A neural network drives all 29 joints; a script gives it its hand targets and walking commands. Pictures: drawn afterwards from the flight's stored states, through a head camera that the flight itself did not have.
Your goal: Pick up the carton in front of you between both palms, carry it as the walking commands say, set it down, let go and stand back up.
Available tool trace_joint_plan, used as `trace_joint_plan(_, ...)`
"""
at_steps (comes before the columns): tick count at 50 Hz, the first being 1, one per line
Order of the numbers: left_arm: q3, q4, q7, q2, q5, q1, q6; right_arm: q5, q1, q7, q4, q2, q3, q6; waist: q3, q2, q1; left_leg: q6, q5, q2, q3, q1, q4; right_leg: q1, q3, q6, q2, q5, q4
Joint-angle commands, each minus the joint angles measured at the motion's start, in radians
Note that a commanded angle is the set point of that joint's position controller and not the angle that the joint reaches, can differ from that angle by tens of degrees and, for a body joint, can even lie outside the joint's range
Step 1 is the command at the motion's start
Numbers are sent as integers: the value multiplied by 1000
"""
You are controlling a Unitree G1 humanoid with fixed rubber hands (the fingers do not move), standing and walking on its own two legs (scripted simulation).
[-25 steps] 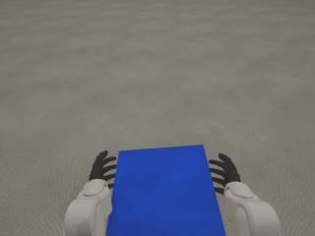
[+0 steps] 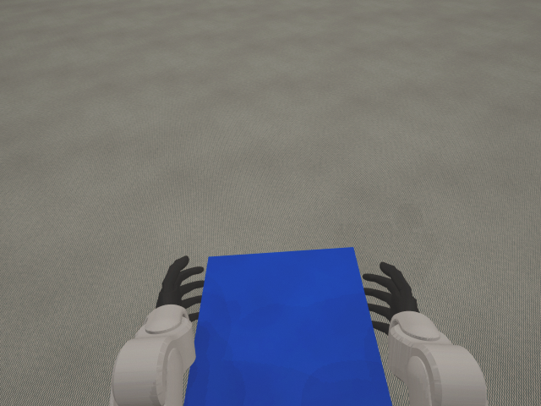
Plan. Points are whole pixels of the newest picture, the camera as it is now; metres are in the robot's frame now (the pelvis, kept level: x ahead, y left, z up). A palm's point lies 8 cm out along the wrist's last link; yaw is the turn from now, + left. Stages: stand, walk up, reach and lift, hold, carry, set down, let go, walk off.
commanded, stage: carry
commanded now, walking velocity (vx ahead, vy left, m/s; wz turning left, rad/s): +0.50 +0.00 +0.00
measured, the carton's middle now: (288, 358) +0.23 +0.00 -0.03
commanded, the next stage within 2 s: none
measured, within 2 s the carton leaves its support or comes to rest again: neither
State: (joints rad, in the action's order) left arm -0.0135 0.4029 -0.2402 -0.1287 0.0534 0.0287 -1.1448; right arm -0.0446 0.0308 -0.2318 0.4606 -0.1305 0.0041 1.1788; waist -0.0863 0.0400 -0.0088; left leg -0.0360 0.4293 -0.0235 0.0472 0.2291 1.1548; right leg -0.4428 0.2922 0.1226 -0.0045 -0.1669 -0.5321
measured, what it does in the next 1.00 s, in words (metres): walks ahead: left foot, then right foot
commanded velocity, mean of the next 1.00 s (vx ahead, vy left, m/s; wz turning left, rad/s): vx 0.47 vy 0.00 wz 0.00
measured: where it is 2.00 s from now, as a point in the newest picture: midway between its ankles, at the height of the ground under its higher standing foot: (285, 268)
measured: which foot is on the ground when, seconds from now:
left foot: up 0.00-0.42, down 0.44-0.96, up 0.98-1.00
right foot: down 0.00-0.48, up 0.50-0.90, down 0.92-1.00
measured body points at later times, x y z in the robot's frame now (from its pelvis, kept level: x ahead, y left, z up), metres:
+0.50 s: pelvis +0.36 +0.04 -0.01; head +0.36 +0.05 +0.44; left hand +0.62 +0.18 +0.07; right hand +0.60 -0.12 +0.08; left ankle +0.46 +0.12 -0.72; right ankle +0.11 -0.06 -0.66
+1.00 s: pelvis +0.68 -0.03 +0.00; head +0.67 -0.05 +0.45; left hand +0.95 +0.12 +0.10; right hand +0.93 -0.18 +0.08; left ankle +0.49 +0.11 -0.66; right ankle +0.77 -0.11 -0.72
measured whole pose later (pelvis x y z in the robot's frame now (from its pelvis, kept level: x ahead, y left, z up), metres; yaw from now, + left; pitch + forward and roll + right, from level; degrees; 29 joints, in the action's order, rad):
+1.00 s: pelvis +0.68 -0.03 +0.00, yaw -1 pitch +3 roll +0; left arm -0.01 0.46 -0.25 -0.13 0.05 0.05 -1.17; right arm -0.05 -0.02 -0.25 0.51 -0.13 0.02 1.24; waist -0.11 0.06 -0.02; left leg 0.02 0.47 -0.11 0.09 0.14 0.89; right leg -0.47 0.26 0.08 -0.07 -0.18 -0.59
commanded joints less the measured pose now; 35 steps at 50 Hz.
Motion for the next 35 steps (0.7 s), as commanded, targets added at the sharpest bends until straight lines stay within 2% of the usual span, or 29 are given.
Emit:
trace_joint_plan(1,531,151,205,-943,-272,296,45,242,-393,157,155,-945,562,-97,-213,-87,8,16,-179,-94,-19,360,-76,417,-372,33,-309,79,371)
trace_joint_plan(2,521,136,206,-915,-261,274,43,231,-380,155,147,-930,559,-98,-199,-118,8,18,-215,-101,-4,361,-115,399,-344,43,-304,63,390)
trace_joint_plan(3,521,143,208,-899,-263,268,39,220,-364,150,144,-915,553,-96,-176,-115,7,24,-256,-107,16,374,-178,403,-304,46,-289,68,407)
trace_joint_plan(7,508,167,200,-799,-263,250,12,201,-342,121,152,-841,536,-67,-95,-175,9,40,-383,-92,92,389,-397,437,-172,3,-229,190,423)
trace_joint_plan(10,473,167,178,-727,-253,230,-14,220,-381,100,190,-788,539,-33,-36,-188,4,43,-434,-73,139,372,-513,432,-133,-8,-210,252,413)
trace_joint_plan(15,422,152,136,-644,-223,223,-51,241,-401,78,181,-714,515,15,15,-197,-9,27,-420,-51,168,372,-615,520,-128,-3,-233,355,361)
trace_joint_plan(17,435,173,128,-648,-227,244,-56,250,-400,77,181,-710,509,21,-26,-197,-1,2,-391,-16,186,253,-653,537,-106,-22,-229,563,247)
trace_joint_plan(18,448,191,126,-658,-233,262,-57,251,-385,77,174,-709,504,19,-96,-182,12,-20,-349,24,217,97,-670,511,-84,-43,-212,657,106)
trace_joint_plan(19,464,204,126,-666,-244,287,-58,252,-390,79,177,-718,501,15,-163,-135,36,-36,-317,17,210,-102,-727,422,-52,-72,-179,622,-113)
trace_joint_plan(20,478,216,127,-674,-252,296,-59,252,-386,81,174,-705,493,10,-281,34,44,-97,-333,-196,-76,-391,-736,184,-67,-112,-116,333,-405)
trace_joint_plan(21,497,238,133,-700,-271,283,-57,256,-377,83,172,-717,487,2,-374,330,21,-231,-487,-426,-529,-570,-823,-97,-135,-150,18,-240,-697)
trace_joint_plan(22,527,252,141,-728,-289,307,-50,259,-369,90,172,-777,483,-8,-385,280,34,-259,-648,-407,-499,-573,-865,-190,-237,-121,7,-318,-835)
trace_joint_plan(23,532,253,151,-794,-302,312,-34,268,-373,107,180,-845,501,-21,-383,157,33,-223,-728,-372,-348,-586,-818,-237,-266,-97,-57,-278,-838)
trace_joint_plan(24,547,249,171,-860,-311,343,-20,268,-390,122,203,-895,517,-46,-354,77,41,-174,-814,-338,-288,-505,-796,-226,-282,-104,-87,-253,-786)
trace_joint_plan(25,559,215,185,-917,-301,324,-9,279,-417,137,213,-946,535,-57,-338,55,42,-125,-712,-321,-207,-421,-842,-189,-281,-104,-104,-187,-696)
trace_joint_plan(26,564,187,196,-953,-289,296,2,281,-427,151,208,-978,538,-70,-342,65,39,-94,-615,-306,-149,-396,-873,-154,-290,-104,-128,-141,-616)
trace_joint_plan(27,564,166,203,-968,-278,284,12,278,-432,161,200,-987,534,-81,-322,66,37,-77,-563,-299,-124,-352,-905,-139,-262,-106,-123,-133,-553)
trace_joint_plan(30,535,125,207,-962,-232,226,30,279,-419,189,184,-956,553,-89,-248,97,32,-92,-493,-285,-66,-304,-970,-151,-207,-115,-114,-58,-389)
trace_joint_plan(31,527,120,206,-957,-222,214,30,282,-417,192,183,-946,560,-88,-222,88,31,-95,-463,-278,-46,-288,-989,-146,-199,-120,-116,-27,-337)
trace_joint_plan(35,515,122,194,-901,-205,217,17,268,-395,182,173,-873,547,-69,-99,117,26,-84,-390,-232,67,-214,-1027,-104,-129,-128,-98,84,-107)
